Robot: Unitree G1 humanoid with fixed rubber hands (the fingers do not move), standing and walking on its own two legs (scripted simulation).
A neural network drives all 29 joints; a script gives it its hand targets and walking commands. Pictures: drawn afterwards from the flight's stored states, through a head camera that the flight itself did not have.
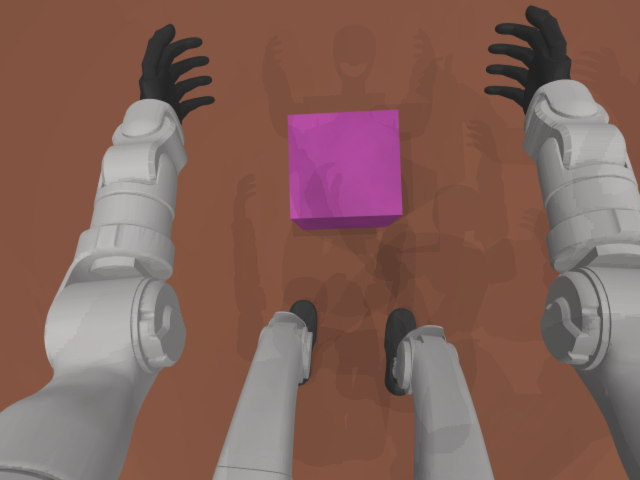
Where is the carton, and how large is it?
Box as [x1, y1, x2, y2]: [288, 109, 402, 229]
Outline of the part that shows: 397,109 288,115 290,218 301,228 319,229 387,226 402,214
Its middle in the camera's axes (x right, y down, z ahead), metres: +0.05 -0.14 +0.86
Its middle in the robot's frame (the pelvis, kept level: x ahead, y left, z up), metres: +0.53 +0.04 -0.52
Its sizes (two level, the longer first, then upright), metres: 0.210 0.200 0.250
